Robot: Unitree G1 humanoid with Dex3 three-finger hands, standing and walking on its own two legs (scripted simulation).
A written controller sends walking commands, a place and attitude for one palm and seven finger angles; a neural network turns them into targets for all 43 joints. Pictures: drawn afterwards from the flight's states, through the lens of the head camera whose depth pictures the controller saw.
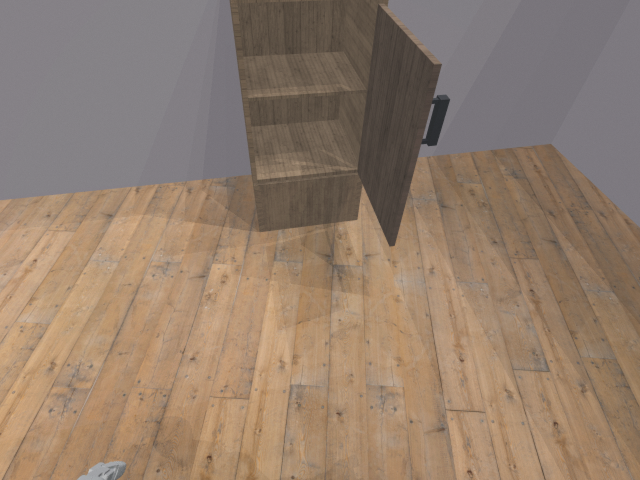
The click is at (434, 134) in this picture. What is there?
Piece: cupboard door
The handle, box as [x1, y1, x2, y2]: [421, 95, 449, 145]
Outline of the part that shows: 446,95 437,95 436,98 433,98 432,103 435,104 426,138 422,139 421,143 426,143 428,145 436,144 449,101 449,98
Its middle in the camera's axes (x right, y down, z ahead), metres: +0.28 -0.30 +0.99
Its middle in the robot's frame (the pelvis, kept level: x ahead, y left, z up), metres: +0.95 -0.23 -0.04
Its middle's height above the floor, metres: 0.73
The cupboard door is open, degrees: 90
